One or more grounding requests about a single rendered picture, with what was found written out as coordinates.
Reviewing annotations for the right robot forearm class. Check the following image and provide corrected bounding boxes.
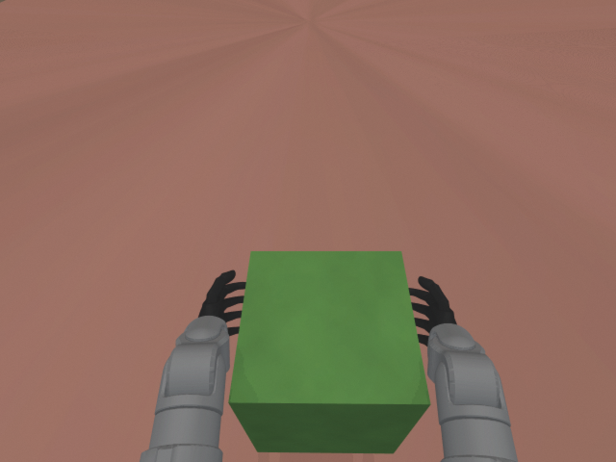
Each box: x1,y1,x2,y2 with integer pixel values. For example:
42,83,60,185
427,323,518,462

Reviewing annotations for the left robot hand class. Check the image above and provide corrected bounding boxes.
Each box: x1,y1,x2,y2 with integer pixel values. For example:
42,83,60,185
198,270,246,336

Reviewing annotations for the left robot forearm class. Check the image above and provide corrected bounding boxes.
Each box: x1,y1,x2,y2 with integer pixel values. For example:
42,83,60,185
140,316,230,462

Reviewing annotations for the right robot hand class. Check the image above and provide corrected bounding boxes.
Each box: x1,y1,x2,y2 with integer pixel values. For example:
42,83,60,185
409,276,457,346

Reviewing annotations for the carton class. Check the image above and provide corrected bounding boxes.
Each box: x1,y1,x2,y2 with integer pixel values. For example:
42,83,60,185
228,251,430,453

